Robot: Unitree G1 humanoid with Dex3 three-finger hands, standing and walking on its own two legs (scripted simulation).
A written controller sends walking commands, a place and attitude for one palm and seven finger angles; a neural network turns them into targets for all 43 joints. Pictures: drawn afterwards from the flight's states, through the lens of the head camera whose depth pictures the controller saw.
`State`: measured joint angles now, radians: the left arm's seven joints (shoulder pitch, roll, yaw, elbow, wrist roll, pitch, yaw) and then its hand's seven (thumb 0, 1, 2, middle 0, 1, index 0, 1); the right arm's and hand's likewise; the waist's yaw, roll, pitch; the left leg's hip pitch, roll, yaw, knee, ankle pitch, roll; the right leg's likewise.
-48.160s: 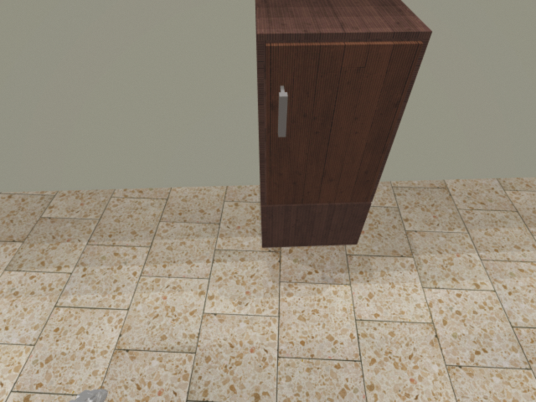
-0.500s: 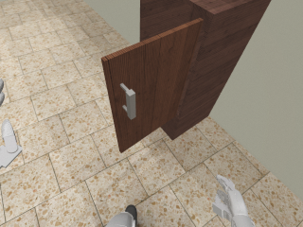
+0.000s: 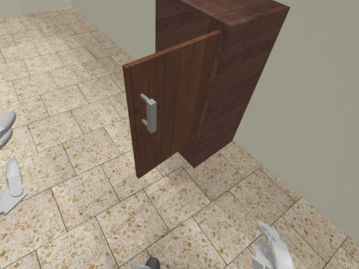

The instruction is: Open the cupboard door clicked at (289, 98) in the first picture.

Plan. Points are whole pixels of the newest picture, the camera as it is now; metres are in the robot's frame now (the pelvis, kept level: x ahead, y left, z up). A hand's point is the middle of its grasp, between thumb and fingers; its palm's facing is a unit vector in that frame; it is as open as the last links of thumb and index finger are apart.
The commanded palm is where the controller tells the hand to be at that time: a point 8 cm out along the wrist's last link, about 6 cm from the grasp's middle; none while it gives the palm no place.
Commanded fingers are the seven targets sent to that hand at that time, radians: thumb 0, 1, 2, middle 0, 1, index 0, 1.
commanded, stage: stop stepping back and stand still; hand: left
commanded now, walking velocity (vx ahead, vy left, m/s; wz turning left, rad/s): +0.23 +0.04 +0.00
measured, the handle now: (147, 113) +0.57 +0.13 -0.03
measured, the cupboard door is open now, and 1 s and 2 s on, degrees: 92 92 92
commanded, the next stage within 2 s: let the arm hang, fingers relaxed in 0.38 s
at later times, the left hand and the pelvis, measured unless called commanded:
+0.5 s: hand (17, 201) +0.19 +0.26 +0.15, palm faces +0.33 -0.78 -0.53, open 7.4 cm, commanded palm none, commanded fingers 0.00 0.90 0.90 -0.20 -0.30 -0.20 -0.30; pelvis -0.01 +0.00 +0.00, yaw +0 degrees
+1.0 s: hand out of the picture -0.08 +0.17 -0.17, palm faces +0.06 -0.97 -0.21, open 7.2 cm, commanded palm none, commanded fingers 0.00 0.90 0.90 -0.20 -0.30 -0.20 -0.30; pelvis -0.01 -0.02 +0.00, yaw +2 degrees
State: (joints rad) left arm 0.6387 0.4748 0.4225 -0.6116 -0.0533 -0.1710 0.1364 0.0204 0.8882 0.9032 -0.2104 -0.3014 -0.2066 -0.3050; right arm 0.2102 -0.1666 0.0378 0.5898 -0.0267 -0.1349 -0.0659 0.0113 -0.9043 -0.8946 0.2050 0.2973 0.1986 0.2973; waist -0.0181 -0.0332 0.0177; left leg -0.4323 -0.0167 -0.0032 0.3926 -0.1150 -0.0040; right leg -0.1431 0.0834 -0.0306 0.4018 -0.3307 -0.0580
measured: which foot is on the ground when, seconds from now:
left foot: down 0.00-0.00, up 0.02-0.12, down 0.14-1.00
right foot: down 0.00-1.00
